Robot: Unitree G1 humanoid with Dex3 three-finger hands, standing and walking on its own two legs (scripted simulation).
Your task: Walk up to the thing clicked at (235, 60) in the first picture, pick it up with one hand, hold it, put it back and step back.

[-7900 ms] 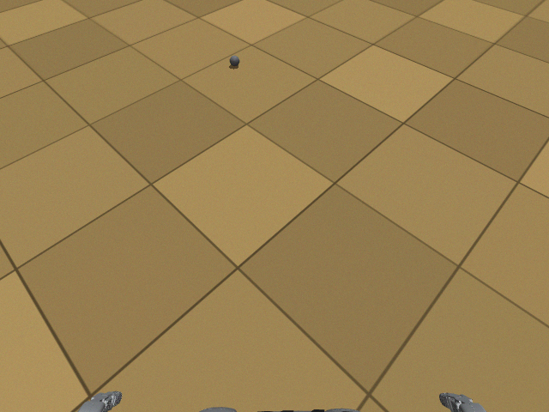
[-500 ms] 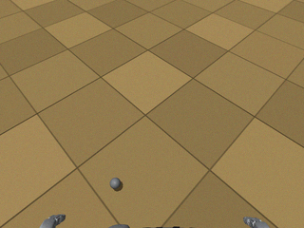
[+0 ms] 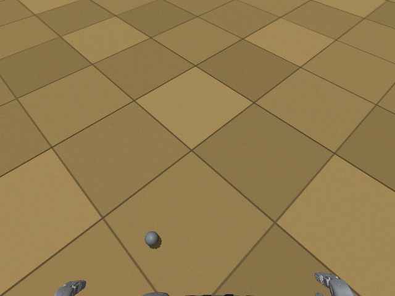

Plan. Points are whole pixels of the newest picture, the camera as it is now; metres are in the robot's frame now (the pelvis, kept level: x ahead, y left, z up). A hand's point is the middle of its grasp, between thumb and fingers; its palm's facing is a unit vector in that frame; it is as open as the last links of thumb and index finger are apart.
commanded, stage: stand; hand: left
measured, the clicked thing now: (151, 238) +0.40 +0.24 -0.75
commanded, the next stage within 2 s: none
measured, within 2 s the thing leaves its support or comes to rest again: neither
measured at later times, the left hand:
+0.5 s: hand out of the picture +0.07 +0.24 -0.16, palm faces -0.01 -0.94 -0.34, open 7.4 cm
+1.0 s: hand out of the picture +0.07 +0.24 -0.16, palm faces -0.02 -0.94 -0.34, open 7.4 cm
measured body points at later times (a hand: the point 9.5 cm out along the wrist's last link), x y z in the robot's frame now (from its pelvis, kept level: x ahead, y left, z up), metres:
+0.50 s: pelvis +0.00 -0.01 +0.00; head +0.01 -0.01 +0.45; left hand +0.07 +0.29 -0.13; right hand +0.08 -0.31 -0.14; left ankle +0.01 +0.13 -0.75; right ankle -0.03 -0.13 -0.75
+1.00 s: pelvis -0.01 -0.01 +0.00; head +0.00 -0.01 +0.45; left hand +0.07 +0.29 -0.13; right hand +0.07 -0.31 -0.14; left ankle +0.01 +0.13 -0.75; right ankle -0.03 -0.13 -0.75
